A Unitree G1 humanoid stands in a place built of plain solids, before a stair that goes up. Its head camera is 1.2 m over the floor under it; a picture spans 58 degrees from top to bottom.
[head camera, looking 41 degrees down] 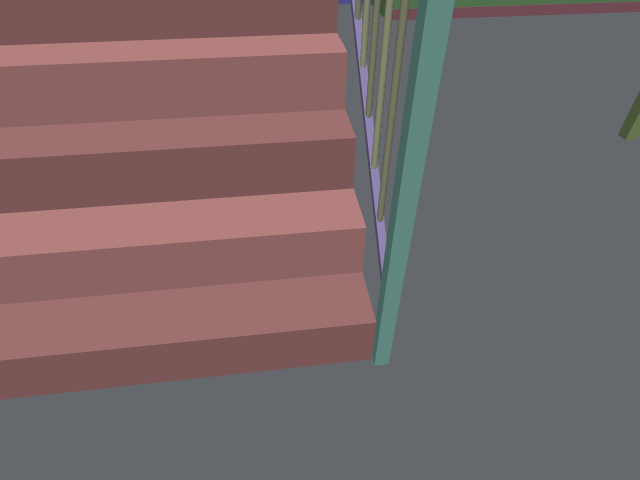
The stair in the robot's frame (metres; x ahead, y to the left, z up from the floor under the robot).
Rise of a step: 0.19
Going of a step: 0.21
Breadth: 1.21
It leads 7 degrees to the left of straight ahead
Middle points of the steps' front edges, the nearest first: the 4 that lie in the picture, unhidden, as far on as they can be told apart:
0.72 0.43 0.19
0.93 0.46 0.38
1.14 0.49 0.56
1.34 0.51 0.75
